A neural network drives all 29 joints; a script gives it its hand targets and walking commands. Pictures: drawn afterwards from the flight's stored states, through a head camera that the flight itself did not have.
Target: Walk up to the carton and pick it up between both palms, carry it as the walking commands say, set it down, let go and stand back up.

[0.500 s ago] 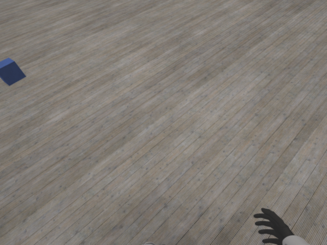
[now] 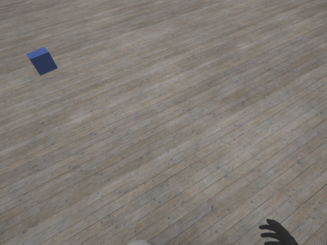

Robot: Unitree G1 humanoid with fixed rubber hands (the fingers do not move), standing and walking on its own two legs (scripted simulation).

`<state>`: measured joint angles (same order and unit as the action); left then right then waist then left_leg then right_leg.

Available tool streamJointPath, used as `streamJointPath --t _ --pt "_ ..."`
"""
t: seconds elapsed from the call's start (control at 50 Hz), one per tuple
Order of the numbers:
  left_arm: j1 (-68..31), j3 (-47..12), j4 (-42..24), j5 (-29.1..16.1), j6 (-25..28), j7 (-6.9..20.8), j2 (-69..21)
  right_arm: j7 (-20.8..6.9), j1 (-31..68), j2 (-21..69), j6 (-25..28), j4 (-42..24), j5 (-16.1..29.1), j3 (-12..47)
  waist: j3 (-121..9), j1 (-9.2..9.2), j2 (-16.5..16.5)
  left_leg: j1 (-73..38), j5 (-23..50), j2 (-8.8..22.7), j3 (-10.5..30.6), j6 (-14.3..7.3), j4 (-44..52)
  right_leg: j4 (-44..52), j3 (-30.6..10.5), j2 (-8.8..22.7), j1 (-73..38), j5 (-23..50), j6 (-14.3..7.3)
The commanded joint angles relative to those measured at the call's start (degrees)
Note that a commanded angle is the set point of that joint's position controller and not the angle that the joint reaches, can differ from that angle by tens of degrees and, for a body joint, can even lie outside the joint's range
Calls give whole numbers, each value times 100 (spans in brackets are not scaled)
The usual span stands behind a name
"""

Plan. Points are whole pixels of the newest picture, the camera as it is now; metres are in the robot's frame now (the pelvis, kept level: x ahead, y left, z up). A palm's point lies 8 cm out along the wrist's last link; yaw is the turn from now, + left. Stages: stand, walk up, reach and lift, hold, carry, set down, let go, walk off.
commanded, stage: walk up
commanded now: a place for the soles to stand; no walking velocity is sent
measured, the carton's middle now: (42, 61) +2.10 +1.42 -0.66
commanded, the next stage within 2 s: none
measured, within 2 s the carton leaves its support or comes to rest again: neither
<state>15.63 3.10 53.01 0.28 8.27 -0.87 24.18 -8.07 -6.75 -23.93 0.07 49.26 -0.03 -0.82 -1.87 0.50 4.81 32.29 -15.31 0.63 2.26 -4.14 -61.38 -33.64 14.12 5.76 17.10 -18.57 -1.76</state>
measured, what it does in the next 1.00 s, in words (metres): walks ahead: left foot, then right foot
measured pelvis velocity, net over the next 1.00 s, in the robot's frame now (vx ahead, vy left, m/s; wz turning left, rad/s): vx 0.50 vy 0.13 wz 0.18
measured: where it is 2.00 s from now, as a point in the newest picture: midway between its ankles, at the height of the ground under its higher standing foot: (122, 150)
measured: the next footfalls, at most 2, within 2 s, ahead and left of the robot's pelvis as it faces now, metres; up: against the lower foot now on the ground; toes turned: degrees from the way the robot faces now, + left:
left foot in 0.24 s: +0.31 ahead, +0.17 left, +0.00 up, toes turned +6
right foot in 0.62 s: +0.49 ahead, -0.02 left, +0.00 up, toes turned -4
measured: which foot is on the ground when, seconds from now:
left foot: up 0.00-0.22, down 0.24-0.64, up 0.66-1.00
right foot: down 0.00-0.24, up 0.26-0.60, down 0.62-1.00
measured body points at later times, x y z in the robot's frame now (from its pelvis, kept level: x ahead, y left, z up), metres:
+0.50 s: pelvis +0.26 +0.08 -0.01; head +0.24 +0.06 +0.44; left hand +0.34 +0.42 -0.09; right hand +0.39 -0.21 -0.13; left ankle +0.27 +0.17 -0.73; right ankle +0.33 -0.03 -0.70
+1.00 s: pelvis +0.50 +0.13 +0.00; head +0.51 +0.08 +0.45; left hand +0.49 +0.48 -0.06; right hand +0.68 -0.13 -0.13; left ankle +0.59 +0.30 -0.69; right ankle +0.45 -0.01 -0.73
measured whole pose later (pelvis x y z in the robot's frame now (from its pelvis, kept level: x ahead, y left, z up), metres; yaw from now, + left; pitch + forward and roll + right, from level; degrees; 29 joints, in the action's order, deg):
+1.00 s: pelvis +0.50 +0.13 +0.00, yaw +11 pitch +1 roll +0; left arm 17.7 2.6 53.0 0.3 7.9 -0.4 24.2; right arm -8.5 -8.1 -23.5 0.2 49.7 0.0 -0.8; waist -1.6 0.6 6.7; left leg 34.4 -8.2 5.0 -0.1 -3.6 -44.1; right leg -29.4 12.6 7.2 8.0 -21.4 2.3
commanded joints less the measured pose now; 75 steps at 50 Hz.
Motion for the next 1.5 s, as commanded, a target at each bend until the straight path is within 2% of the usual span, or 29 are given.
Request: streamJointPath --t 0.0,0.12,0.18,0.2,0.22,0.24,0.28,0.34,0.5,0.56,0.58,0.6,0.62,0.7,0.78,0.86,0.96,1.0,1.02,1.04,1.06,1.1,1.18,1.28,1.34,1.36,1.38,1.42,1.48 --pt "183 420 -332 -113 128 -49 1718 -176 1332 -796 109 -711 -141 -400 27 225 -940 1140 668 475 -366 592 1488 1971 -486 1269 -1961 2201 -573" --pt "-67 485 -374 -200 -27 59 1887 -109 1002 -802 114 -574 -104 -493 -259 -66 -1257 185 1056 406 -700 283 2918 1346 -182 1368 -2576 2832 -549" --pt "-568 404 -530 -171 -108 88 1624 93 -1161 -1246 184 42 -178 -737 -1362 -1164 -332 -3115 692 -282 -951 -407 3591 -1786 151 625 -1189 3136 -140" --pt "-465 185 -615 -98 -35 107 1138 224 -1830 -1759 174 285 -225 -927 -1260 -1401 610 -4195 -454 638 655 -764 3701 -3285 -206 265 728 1321 -78" --pt "-343 108 -694 -134 -6 124 914 300 -1447 -2125 174 145 -227 -984 -742 -1050 1405 -4744 -712 1376 3100 -1013 4584 -4243 -617 -610 2768 -1177 77" --pt "-548 232 -660 -104 -55 108 1349 347 -910 -2146 163 -117 -137 -931 -339 -808 745 -3989 -1492 1627 3571 -842 4771 -4103 -1427 -306 3052 -1129 -8" --pt "-665 248 -478 -42 -78 158 1574 358 -66 -1719 128 -270 -57 -851 114 -500 132 -3031 -1767 1315 2852 -728 4870 -3444 -1481 79 2672 -233 -22" --pt "-534 220 -315 -73 -95 188 1527 330 -150 -1529 199 -276 -148 -732 242 -356 456 -2258 -1340 964 1912 -714 4832 -2365 -1306 237 1948 -122 95" --pt "-575 308 -193 -9 9 151 1517 163 122 -1616 167 -473 -217 -738 760 -263 218 -842 -2244 1078 1891 -1071 4815 -831 -1078 158 927 210 131" --pt "774 435 172 -58 81 85 1637 120 874 -1375 167 -648 -176 -635 298 592 -353 768 -1927 358 937 -513 3371 161 -1121 -12 -1699 715 -73" --pt "1569 624 239 21 123 -34 2129 110 845 -996 244 -779 -117 -512 -231 1064 -1638 1519 -1235 -344 201 43 1470 1320 -2568 991 -2883 -954 -380" --pt "1548 700 57 28 112 -114 2678 187 514 -833 319 -733 -169 -436 -450 943 -2184 2061 -1155 -725 104 277 -233 2370 -4675 2281 -3164 -2964 -715" --pt "978 672 -186 -1 78 -127 2677 246 447 -1329 263 -644 -207 -546 -354 683 -1265 2251 -1014 -356 553 365 -857 2377 -4869 2483 -3038 -3372 -1008" --pt "265 410 -361 -64 189 -124 1697 125 318 -1271 257 -426 -181 -585 -481 247 -624 1607 290 295 497 463 -746 1928 -2656 1738 -2497 -299 -556" --pt "465 356 -238 -127 167 -78 1650 29 511 -945 149 -480 -145 -486 -266 207 -1132 1264 408 443 24 569 205 1678 -1220 1524 -2174 2565 -526" --pt "213 412 -335 -138 116 -7 1775 -78 889 -824 143 -597 -149 -459 104 131 -1290 750 1040 454 -364 558 1724 1833 -380 1152 -1576 1763 -712" --pt "-181 456 -403 -117 -9 23 1916 -2 459 -896 141 -491 -143 -580 -249 -142 -1631 -309 820 496 -682 258 2698 1263 -415 1422 -1872 1919 -588" --pt "-506 366 -540 -135 -40 15 1737 104 -664 -1160 164 -111 -188 -709 -931 -746 -806 -2279 609 -14 -958 -94 3067 -453 -44 931 -1139 2544 -278" --pt "-502 285 -553 -125 -54 18 1395 212 -1570 -1389 185 152 -231 -861 -1009 -1261 -31 -3335 33 147 -225 -374 3339 -2299 -287 660 29 2030 -128" --pt "-462 91 -710 -100 -50 47 883 336 -1906 -1968 208 240 -258 -1013 -543 -1264 1446 -3746 -775 1226 1937 -703 4171 -3783 -445 -93 1826 -651 -30" --pt "-454 142 -775 -152 -59 40 1083 368 -1473 -2214 231 -2 -233 -1001 -232 -945 1284 -3849 -1356 1676 3679 -827 4817 -4083 -1140 -461 3031 -1324 -29" --pt "-551 272 -516 -55 -131 78 1665 389 -492 -2026 210 -248 -52 -936 228 -548 183 -2593 -2515 1561 3257 -698 4970 -3739 -1533 35 2700 -509 -113" --pt "-290 197 -230 -79 -132 118 1450 353 -307 -1527 211 -306 -152 -731 277 -364 720 -1864 -1665 994 1790 -774 4722 -2292 -1188 206 1769 -529 85" --pt "-200 303 -51 16 -60 99 1552 247 -99 -1670 118 -481 -220 -767 707 -272 579 -747 -2393 1211 1720 -1142 4686 -1148 -955 118 968 -560 85" --pt "1095 462 318 12 20 45 1744 203 769 -1387 75 -687 -184 -675 334 616 -332 1094 -2730 392 716 -418 3214 129 -1113 -40 -1657 -56 -209" --pt "1776 685 373 99 50 -59 2261 190 888 -952 122 -822 -167 -536 98 1059 -1695 2187 -1873 -500 -135 193 1172 1724 -2993 1181 -2619 -2245 -582" --pt "1398 756 48 118 33 -151 2744 267 718 -896 182 -820 -215 -466 -47 845 -1951 2719 -1371 -581 166 287 -495 2558 -5007 2436 -2705 -3832 -1076" --pt "502 593 -272 -3 50 -168 2360 269 629 -1523 185 -669 -206 -644 144 352 -573 2308 -551 -16 729 403 -778 2130 -4268 2250 -2128 -2899 -1249" --pt "293 473 -280 -68 105 -149 1814 153 429 -1298 235 -566 -192 -629 -411 218 -694 1788 -114 283 568 541 82 1776 -2677 1718 -2474 -850 -909"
